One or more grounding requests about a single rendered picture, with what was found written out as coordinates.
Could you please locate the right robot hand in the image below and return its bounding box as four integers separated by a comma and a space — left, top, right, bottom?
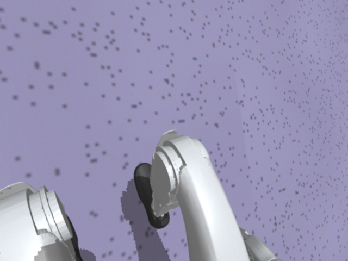
239, 227, 277, 261

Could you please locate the left robot foot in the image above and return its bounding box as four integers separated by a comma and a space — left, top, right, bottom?
66, 215, 83, 261

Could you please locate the right robot foot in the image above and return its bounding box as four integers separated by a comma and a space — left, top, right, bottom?
134, 163, 170, 229

